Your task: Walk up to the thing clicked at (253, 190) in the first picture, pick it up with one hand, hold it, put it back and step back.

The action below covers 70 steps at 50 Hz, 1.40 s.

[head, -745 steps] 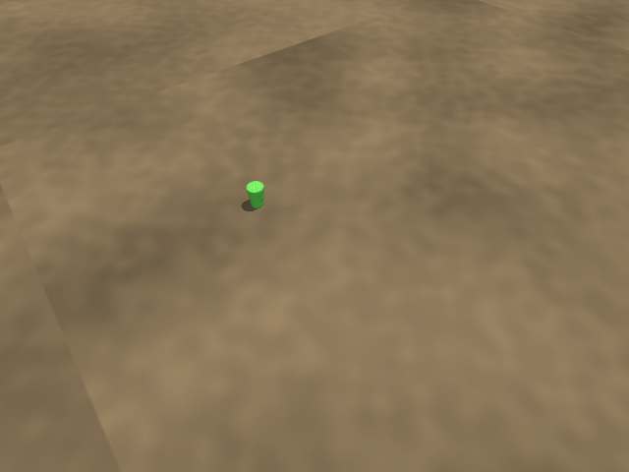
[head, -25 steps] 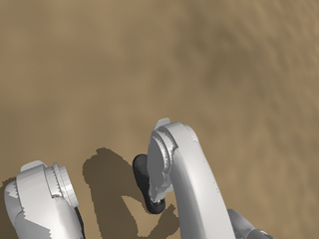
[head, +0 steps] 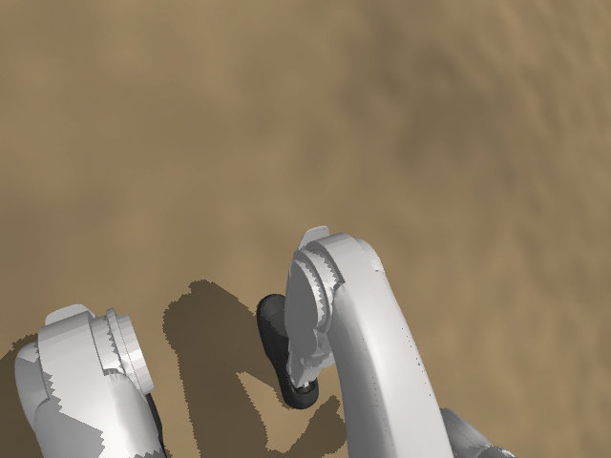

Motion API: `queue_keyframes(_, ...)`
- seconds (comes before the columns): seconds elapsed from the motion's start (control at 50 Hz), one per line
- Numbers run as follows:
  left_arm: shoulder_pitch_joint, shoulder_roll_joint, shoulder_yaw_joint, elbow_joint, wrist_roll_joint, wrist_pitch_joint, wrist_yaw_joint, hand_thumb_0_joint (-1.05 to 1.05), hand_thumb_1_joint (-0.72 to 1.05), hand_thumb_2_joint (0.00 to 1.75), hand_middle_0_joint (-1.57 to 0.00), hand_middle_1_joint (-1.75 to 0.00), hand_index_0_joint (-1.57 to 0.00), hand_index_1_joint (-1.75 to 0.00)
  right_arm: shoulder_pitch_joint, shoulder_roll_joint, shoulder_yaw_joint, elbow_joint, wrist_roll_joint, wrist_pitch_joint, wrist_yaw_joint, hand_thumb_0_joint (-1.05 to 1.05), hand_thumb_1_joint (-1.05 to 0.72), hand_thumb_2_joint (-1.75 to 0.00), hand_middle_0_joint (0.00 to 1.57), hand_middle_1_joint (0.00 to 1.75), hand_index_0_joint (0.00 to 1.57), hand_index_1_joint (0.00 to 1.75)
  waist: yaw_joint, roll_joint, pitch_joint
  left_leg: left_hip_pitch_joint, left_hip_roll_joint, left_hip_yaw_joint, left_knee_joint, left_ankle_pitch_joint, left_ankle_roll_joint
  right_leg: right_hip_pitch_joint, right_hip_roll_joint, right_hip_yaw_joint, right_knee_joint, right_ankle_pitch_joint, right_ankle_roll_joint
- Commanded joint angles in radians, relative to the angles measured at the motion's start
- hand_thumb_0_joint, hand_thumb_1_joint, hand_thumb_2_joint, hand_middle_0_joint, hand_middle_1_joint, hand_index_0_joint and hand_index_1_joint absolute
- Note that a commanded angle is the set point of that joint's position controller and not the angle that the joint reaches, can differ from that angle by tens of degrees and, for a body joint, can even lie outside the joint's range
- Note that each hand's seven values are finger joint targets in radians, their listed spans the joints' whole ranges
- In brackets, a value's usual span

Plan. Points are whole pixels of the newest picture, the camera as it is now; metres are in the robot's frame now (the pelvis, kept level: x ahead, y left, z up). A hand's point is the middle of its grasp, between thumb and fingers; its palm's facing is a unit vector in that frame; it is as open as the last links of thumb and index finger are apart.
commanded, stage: close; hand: left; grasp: from above
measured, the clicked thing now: out of the picture +0.46 +0.32 -0.25
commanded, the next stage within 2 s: settle in 0.50 s
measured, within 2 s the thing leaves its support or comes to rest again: leaves its support in 1.02 s
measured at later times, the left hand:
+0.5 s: hand out of the picture +0.45 +0.32 -0.22, palm faces -0.45 -0.12 -0.88, open 11.9 cm
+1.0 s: hand out of the picture +0.45 +0.32 -0.21, palm faces -0.43 -0.11 -0.90, open 10.5 cm
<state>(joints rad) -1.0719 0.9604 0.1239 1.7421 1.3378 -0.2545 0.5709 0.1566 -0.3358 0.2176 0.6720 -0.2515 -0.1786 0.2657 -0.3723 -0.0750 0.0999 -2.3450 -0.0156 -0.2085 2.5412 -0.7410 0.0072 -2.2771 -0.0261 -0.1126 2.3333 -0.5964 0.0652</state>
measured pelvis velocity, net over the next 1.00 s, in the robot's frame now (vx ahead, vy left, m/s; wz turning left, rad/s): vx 0.00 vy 0.00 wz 0.01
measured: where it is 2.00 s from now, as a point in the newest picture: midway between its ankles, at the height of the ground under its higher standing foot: (225, 414)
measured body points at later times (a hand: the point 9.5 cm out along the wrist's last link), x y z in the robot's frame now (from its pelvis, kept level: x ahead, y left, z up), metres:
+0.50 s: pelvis +0.00 +0.00 +0.00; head +0.26 +0.11 +0.35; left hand +0.47 +0.32 -0.17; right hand +0.05 -0.26 -0.06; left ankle +0.06 +0.12 -0.27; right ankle +0.13 -0.13 -0.27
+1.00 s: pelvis +0.00 +0.00 +0.01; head +0.26 +0.12 +0.36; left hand +0.46 +0.32 -0.16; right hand +0.05 -0.26 -0.06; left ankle +0.06 +0.12 -0.27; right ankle +0.13 -0.13 -0.27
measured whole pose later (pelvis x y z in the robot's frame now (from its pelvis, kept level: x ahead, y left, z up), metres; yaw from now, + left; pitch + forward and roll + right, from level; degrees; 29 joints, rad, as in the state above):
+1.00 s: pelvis +0.00 +0.00 +0.01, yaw +1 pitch +32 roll -13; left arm -0.99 0.88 0.14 1.59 1.34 -0.22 0.54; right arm 0.19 -0.33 0.16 0.69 -0.23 -0.18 0.26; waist -0.34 -0.05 0.03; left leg -2.35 -0.02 -0.19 2.52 -0.75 0.00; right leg -2.29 -0.03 -0.10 2.32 -0.61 0.05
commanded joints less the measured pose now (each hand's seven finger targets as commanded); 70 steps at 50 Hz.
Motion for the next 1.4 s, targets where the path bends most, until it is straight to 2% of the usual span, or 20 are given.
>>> queue_keyframes(0.0,-0.196,0.15,-0.015,-0.051,0.0,-0.009,0.02,0.0,-0.24,1.06,-0.21,-1.15,-0.23,-1.13,0.189,-0.308,-0.09,0.002,0.003,-0.007,-0.009,0.0,-0.9,-0.9,0.2,0.3,0.2,0.3,-0.043,0.406,-0.563,0.437,0.006,0.085,-0.308,0.192,0.003,0.316,0.046,-0.125,-0.162,0.154,-0.082)
queue_keyframes(0.22,-0.19,0.155,-0.012,-0.045,0.007,-0.005,0.042,0.0,-0.06,1.06,-0.33,-1.18,-0.37,-1.14,0.189,-0.315,-0.101,0.004,0.002,-0.01,-0.008,0.0,-0.9,-0.9,0.2,0.3,0.2,0.3,-0.029,0.428,-0.591,0.464,0.005,0.084,-0.327,0.209,-0.001,0.329,0.048,-0.122,-0.158,0.167,-0.083)
queue_keyframes(0.42,-0.232,0.156,-0.026,-0.041,0.004,-0.001,0.038,0.0,0.09,1.06,-0.45,-1.18,-0.49,-1.14,0.202,-0.322,-0.095,-0.007,-0.001,-0.016,-0.012,0.0,-0.9,-0.9,0.2,0.3,0.2,0.3,-0.064,0.384,-0.564,0.418,0.002,0.103,-0.307,0.177,0.011,0.36,0.049,-0.111,-0.183,0.152,-0.078)
queue_keyframes(0.46,-0.216,0.157,-0.024,-0.035,-0.001,0.003,0.036,0.0,0.11,1.07,-0.47,-1.19,-0.5,-1.15,0.188,-0.308,-0.088,0.002,0.006,-0.016,-0.016,0.0,-0.9,-0.9,0.2,0.3,0.2,0.3,-0.04,0.386,-0.587,0.42,0.003,0.103,-0.305,0.188,0.01,0.362,0.05,-0.11,-0.18,0.156,-0.081)
queue_keyframes(0.5,-0.224,0.145,-0.035,-0.032,-0.012,-0.002,0.035,0.0,0.14,1.09,-0.5,-1.18,-0.53,-1.15,0.193,-0.313,-0.086,-0.001,0.001,-0.018,-0.018,0.0,-0.9,-0.9,0.2,0.3,0.2,0.3,-0.06,0.372,-0.554,0.401,0.002,0.103,-0.306,0.16,0.013,0.359,0.048,-0.111,-0.19,0.135,-0.077)
queue_keyframes(0.58,-0.255,0.185,-0.013,-0.086,-0.01,-0.006,0.037,0.0,0.19,1.08,-0.53,-1.17,-0.57,-1.14,0.196,-0.322,-0.094,-0.003,0.009,-0.017,-0.024,0.0,-0.9,-0.9,0.2,0.3,0.2,0.3,-0.035,0.413,-0.6,0.439,0.004,0.086,-0.324,0.174,0.004,0.343,0.045,-0.116,-0.176,0.138,-0.083)
queue_keyframes(0.64,-0.229,0.117,-0.051,-0.029,-0.008,0.0,0.029,0.0,0.15,1.11,-0.58,-1.18,-0.6,-1.16,0.187,-0.308,-0.084,-0.005,0.001,-0.019,-0.017,0.0,-0.92,-0.91,0.2,0.3,0.2,0.3,-0.067,0.389,-0.544,0.428,0.006,0.09,-0.308,0.167,0.005,0.322,0.047,-0.12,-0.169,0.142,-0.081)
queue_keyframes(0.72,-0.274,0.2,-0.013,-0.127,-0.007,0.001,0.028,0.0,0.18,1.1,-0.59,-1.19,-0.62,-1.16,0.208,-0.33,-0.104,0.006,0.008,-0.016,-0.025,0.0,-0.92,-0.91,0.2,0.3,0.2,0.3,-0.035,0.451,-0.622,0.462,0.002,0.106,-0.315,0.203,0.004,0.367,0.046,-0.105,-0.178,0.171,-0.084)
queue_keyframes(0.78,-0.265,0.183,0.004,-0.162,-0.012,0.009,0.035,0.0,0.19,1.13,-0.63,-1.17,-0.64,-1.16,0.208,-0.319,-0.113,0.005,0.007,-0.012,-0.021,0.0,-0.92,-0.91,0.2,0.3,0.2,0.3,-0.013,0.48,-0.677,0.497,0.003,0.099,-0.332,0.212,-0.003,0.354,0.046,-0.112,-0.175,0.169,-0.091)
queue_keyframes(0.82,-0.261,0.154,-0.009,-0.152,-0.012,0.012,0.027,0.0,0.2,1.13,-0.64,-1.16,-0.64,-1.15,0.199,-0.311,-0.115,0.004,0.009,-0.011,-0.018,0.0,-0.92,-0.91,0.2,0.3,0.2,0.3,-0.031,0.477,-0.657,0.488,0.005,0.104,-0.318,0.21,-0.004,0.334,0.047,-0.112,-0.166,0.172,-0.093)
queue_keyframes(0.88,-0.26,0.202,0.048,-0.26,-0.008,0.02,0.026,0.0,0.21,1.12,-0.64,-1.16,-0.65,-1.14,0.214,-0.309,-0.137,0.012,0.018,-0.007,-0.016,0.0,-0.92,-0.91,0.2,0.3,0.2,0.3,0.002,0.519,-0.717,0.52,0.001,0.11,-0.317,0.253,-0.007,0.334,0.041,-0.105,-0.156,0.199,-0.098)
queue_keyframes(0.9,-0.252,0.225,0.07,-0.334,-0.008,0.021,0.029,0.0,0.22,1.14,-0.65,-1.15,-0.66,-1.14,0.216,-0.319,-0.157,0.016,0.024,-0.003,-0.019,0.0,-0.92,-0.91,0.2,0.3,0.2,0.3,0.037,0.575,-0.779,0.575,0.0,0.111,-0.34,0.288,-0.014,0.336,0.039,-0.103,-0.156,0.214,-0.103)
queue_keyframes(0.92,-0.24,0.146,0.034,-0.366,-0.019,0.023,0.022,0.0,0.26,1.15,-0.69,-1.16,-0.7,-1.15,0.198,-0.307,-0.167,0.0,0.034,-0.002,-0.016,0.0,-0.92,-0.91,0.2,0.3,0.2,0.3,0.039,0.609,-0.794,0.61,-0.001,0.107,-0.354,0.296,-0.024,0.31,0.035,-0.103,-0.147,0.212,-0.109)
queue_keyframes(0.94,-0.249,0.129,0.025,-0.375,-0.027,0.024,0.018,0.0,0.27,1.12,-0.67,-1.16,-0.69,-1.14,0.192,-0.301,-0.169,0.008,0.036,-0.003,-0.011,0.0,-0.92,-0.91,0.2,0.3,0.2,0.3,0.023,0.611,-0.78,0.606,0.002,0.102,-0.359,0.284,-0.025,0.299,0.036,-0.106,-0.145,0.21,-0.108)
queue_keyframes(1.06,-0.219,0.096,0.032,-0.545,-0.066,0.068,-0.013,0.0,0.3,1.02,-0.66,-1.13,-0.71,-1.08,0.219,-0.277,-0.234,0.044,0.085,0.021,-0.008,0.0,-0.91,-0.9,0.2,0.3,0.2,0.3,0.09,0.615,-0.902,0.648,-0.004,0.133,-0.407,0.302,-0.017,0.308,0.024,-0.069,-0.176,0.224,-0.111)
queue_keyframes(1.1,-0.239,0.041,-0.003,-0.509,-0.068,0.089,-0.04,0.0,0.35,1.02,-0.71,-1.11,-0.75,-1.07,0.232,-0.263,-0.237,0.058,0.089,0.027,-0.005,0.0,-0.91,-0.9,0.2,0.3,0.2,0.3,0.067,0.578,-0.854,0.626,-0.007,0.146,-0.403,0.295,-0.01,0.293,0.026,-0.064,-0.193,0.216,-0.109)
queue_keyframes(1.12,-0.237,0.052,0.002,-0.534,-0.074,0.097,-0.048,0.0,0.37,1.02,-0.72,-1.11,-0.76,-1.07,0.231,-0.255,-0.242,0.058,0.097,0.038,-0.012,0.0,-0.91,-0.9,0.2,0.3,0.2,0.3,0.088,0.564,-0.891,0.634,-0.01,0.152,-0.416,0.306,-0.006,0.323,0.029,-0.057,-0.211,0.22,-0.112)
queue_keyframes(1.2,-0.228,-0.016,-0.038,-0.458,-0.105,0.124,-0.123,0.0,0.42,0.99,-0.75,-1.1,-0.8,-1.05,0.246,-0.244,-0.252,0.063,0.109,0.065,-0.026,0.0,-0.91,-0.9,0.2,0.3,0.2,0.3,0.065,0.454,-0.825,0.592,-0.018,0.152,-0.433,0.293,0.004,0.33,0.024,-0.044,-0.242,0.204,-0.11)
queue_keyframes(1.36,-0.236,0.023,-0.028,-0.495,-0.134,0.072,-0.249,0.0,0.55,1.04,-0.88,-1.09,-0.92,-1.05,0.234,-0.238,-0.246,0.005,0.123,0.096,-0.072,0.0,-0.91,-0.9,0.2,0.3,0.2,0.3,0.071,0.315,-0.822,0.504,-0.028,0.179,-0.434,0.25,0.02,0.466,0.02,-0.019,-0.31,0.157,-0.105)
queue_keyframes(1.38,-0.233,0.036,-0.033,-0.513,-0.13,0.062,-0.258,0.0,0.55,1.02,-0.88,-1.09,-0.92,-1.05,0.245,-0.232,-0.246,0.022,0.124,0.103,-0.078,0.0,-0.92,-0.9,0.2,0.3,0.2,0.3,0.09,0.324,-0.834,0.516,-0.03,0.187,-0.436,0.252,0.018,0.476,0.02,-0.014,-0.315,0.156,-0.107)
